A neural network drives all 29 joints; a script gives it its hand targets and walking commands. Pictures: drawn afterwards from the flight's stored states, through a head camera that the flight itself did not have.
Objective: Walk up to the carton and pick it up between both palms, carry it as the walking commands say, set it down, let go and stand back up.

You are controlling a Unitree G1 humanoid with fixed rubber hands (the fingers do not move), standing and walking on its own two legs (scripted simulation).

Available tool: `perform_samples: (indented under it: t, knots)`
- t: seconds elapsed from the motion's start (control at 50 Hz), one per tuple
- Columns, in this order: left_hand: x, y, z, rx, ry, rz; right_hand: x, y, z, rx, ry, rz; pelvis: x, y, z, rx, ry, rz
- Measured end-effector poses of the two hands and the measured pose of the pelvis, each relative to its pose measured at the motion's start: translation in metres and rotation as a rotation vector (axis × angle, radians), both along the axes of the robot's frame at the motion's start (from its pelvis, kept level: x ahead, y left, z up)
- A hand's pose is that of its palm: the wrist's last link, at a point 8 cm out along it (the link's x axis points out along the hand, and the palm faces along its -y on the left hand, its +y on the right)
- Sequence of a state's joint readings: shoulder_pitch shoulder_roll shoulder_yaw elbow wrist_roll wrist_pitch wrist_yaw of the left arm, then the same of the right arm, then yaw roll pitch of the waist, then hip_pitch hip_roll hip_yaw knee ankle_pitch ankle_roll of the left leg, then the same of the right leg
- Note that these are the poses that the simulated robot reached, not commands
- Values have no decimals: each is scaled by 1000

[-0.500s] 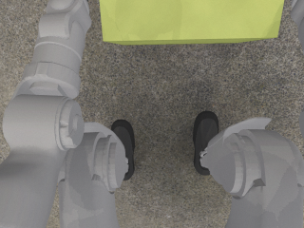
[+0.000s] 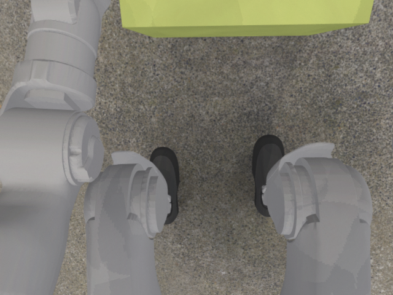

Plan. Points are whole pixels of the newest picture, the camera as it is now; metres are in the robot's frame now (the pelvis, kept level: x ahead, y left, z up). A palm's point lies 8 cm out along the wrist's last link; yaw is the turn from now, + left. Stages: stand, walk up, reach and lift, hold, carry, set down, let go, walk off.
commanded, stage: reach and lift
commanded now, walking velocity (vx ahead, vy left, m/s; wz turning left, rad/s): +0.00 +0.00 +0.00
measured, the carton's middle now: out of the picture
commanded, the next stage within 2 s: none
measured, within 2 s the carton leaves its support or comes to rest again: neither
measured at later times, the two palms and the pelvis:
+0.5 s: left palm out of the picture +0.59 +0.12 -0.10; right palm out of the picture +0.56 -0.26 -0.12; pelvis +0.00 +0.00 +0.03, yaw -1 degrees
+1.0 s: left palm out of the picture +0.57 +0.12 -0.04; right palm out of the picture +0.54 -0.26 -0.06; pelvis -0.01 +0.00 +0.07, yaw -1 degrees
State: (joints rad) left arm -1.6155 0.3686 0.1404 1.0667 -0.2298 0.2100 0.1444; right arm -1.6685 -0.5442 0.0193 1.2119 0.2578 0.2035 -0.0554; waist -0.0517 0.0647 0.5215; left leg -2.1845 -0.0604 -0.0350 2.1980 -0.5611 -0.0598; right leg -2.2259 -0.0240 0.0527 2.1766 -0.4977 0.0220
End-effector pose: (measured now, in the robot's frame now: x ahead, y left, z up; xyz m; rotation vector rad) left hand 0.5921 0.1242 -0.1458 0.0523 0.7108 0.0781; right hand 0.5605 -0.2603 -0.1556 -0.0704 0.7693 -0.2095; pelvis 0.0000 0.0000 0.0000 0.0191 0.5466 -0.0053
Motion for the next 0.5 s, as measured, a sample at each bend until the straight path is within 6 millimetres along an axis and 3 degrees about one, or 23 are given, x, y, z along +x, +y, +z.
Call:
perform_samples:
  t: [0.14,0.26,0.5]
  knots:
    - [-1,-7,-1,7,30,-9,-6,-7,-4,-3,37,20,4,-1,11,10,20,-10]
    - [-11,-7,-3,45,31,32,-9,-1,-7,-34,52,1,7,-5,16,25,19,-23]
    - [-6,-4,43,30,-31,48,-4,2,33,-23,-11,-8,-2,-3,26,27,-24,-27]
